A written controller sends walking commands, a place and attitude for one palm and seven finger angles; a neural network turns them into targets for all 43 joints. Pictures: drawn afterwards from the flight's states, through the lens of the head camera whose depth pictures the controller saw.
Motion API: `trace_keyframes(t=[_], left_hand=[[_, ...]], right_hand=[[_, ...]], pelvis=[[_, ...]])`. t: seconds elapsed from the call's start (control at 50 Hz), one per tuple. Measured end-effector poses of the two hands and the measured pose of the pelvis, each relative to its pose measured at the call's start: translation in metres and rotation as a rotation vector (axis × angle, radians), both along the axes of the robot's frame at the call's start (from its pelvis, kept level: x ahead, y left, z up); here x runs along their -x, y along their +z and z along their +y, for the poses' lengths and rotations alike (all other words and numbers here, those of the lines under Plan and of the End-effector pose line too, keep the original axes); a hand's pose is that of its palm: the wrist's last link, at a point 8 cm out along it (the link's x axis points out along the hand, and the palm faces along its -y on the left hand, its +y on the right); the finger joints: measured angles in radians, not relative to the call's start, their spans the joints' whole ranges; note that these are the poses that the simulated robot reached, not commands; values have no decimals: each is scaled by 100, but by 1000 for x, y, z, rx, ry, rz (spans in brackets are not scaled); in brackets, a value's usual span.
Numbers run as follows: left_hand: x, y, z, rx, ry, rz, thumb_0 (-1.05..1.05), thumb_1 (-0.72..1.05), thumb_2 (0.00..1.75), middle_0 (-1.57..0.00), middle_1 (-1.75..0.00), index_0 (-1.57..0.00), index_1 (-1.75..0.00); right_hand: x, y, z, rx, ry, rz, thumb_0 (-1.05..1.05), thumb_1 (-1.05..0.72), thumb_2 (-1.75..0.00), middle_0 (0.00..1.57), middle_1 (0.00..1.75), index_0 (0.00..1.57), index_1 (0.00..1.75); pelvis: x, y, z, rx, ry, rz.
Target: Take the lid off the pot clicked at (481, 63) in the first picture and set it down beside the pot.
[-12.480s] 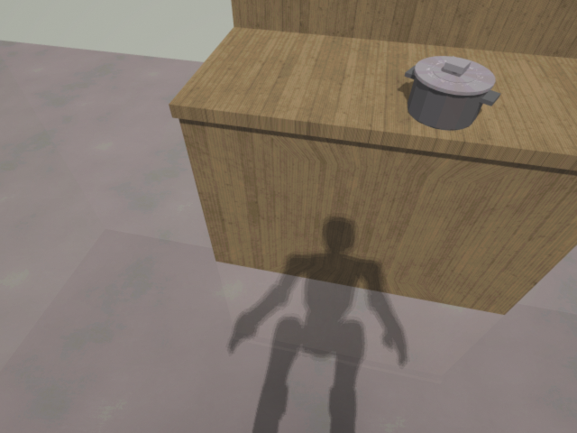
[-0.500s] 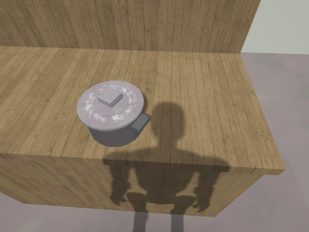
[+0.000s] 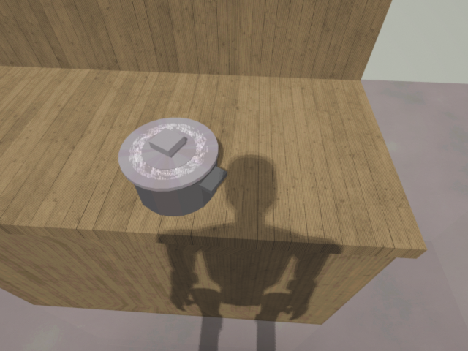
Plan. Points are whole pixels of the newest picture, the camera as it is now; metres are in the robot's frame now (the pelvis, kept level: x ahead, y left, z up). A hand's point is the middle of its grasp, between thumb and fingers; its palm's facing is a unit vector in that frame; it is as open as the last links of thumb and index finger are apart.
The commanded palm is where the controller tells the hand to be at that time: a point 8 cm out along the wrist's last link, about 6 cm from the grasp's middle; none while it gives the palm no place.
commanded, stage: look again from close up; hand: left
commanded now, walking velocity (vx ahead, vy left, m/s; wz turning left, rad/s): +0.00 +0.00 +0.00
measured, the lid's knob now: (167, 141) +0.43 +0.15 +0.12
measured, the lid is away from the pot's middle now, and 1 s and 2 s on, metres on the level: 0.00 0.00 0.00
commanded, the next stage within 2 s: lift the closed hand beside the body in 0.36 s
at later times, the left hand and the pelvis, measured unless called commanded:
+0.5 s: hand out of the picture -0.01 +0.18 -0.18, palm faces +0.03 -0.98 -0.18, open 7.3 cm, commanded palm +0.09 +0.22 -0.06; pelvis -0.01 +0.01 +0.00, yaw +0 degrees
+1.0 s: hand out of the picture +0.11 +0.23 +0.00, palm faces +0.26 -0.91 -0.31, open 3.3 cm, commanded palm +0.06 +0.28 +0.03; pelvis -0.01 +0.02 -0.01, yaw +3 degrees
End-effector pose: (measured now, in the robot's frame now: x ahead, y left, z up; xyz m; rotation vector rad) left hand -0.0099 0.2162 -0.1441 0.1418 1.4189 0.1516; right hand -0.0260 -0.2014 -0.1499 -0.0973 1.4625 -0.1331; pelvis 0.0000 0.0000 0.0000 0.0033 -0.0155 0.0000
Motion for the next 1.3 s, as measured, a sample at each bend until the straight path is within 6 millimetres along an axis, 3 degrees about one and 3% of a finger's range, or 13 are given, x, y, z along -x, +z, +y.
trace_keyframes(t=[0.26,0.5,0.58,0.62,0.68,0.74,0.84,0.96,1.08,1.2,1.3], left_hand=[[7,-3,1,15,1,10,0,91,90,-20,-30,-20,-30],[7,-2,8,5,8,-22,1,92,90,-20,-30,-20,-30],[-52,51,41,-149,23,-393,5,97,90,-24,-34,-24,-34],[-86,80,44,-186,-24,-568,5,96,90,-28,-38,-28,-39],[-119,100,33,-168,-82,-725,3,95,90,-36,-48,-36,-48],[-124,112,23,-107,-73,-826,2,93,90,-46,-59,-46,-59],[-100,138,31,-132,-30,-951,1,91,90,-66,-81,-67,-81],[-84,153,50,-222,-4,-944,1,90,90,-92,-109,-92,-109],[-87,179,67,-324,-30,-974,1,90,90,-114,-133,-115,-133],[-97,200,78,-384,-61,-1016,1,89,90,-125,-144,-125,-145],[-100,217,85,-425,-80,-1064,1,89,90,-128,-148,-128,-148]], right_hand=[[8,1,9,1,-15,2,0,-91,-89,20,30,20,30],[3,3,16,1,-13,-40,0,-90,-89,20,30,20,30],[-32,9,-2,56,25,-277,3,-93,-89,21,30,21,30],[-63,13,-10,66,64,-417,3,-93,-89,21,30,20,30],[-116,29,-17,70,81,-615,3,-93,-89,20,30,20,30],[-165,60,-18,79,78,-793,2,-92,-89,20,30,20,30],[-227,116,-5,93,182,-1019,1,-91,-89,20,30,20,30],[-221,98,4,77,249,-923,0,-91,-89,20,30,21,31],[-202,71,21,15,215,-829,1,-90,-89,20,30,21,31],[-193,59,28,-7,183,-781,1,-90,-89,21,30,21,30],[-201,62,26,1,170,-803,1,-90,-89,21,30,21,30]], pelvis=[[3,0,6,2,-5,-1],[6,-2,14,12,-4,1],[5,-3,21,14,29,-5],[6,-3,26,13,43,-18],[10,-4,30,7,39,-15],[12,-5,27,-1,15,-13],[13,-5,18,7,28,-24],[16,-6,16,20,52,-15],[11,-5,18,20,52,-8],[5,-5,20,19,43,-14],[1,-4,23,20,39,-19]])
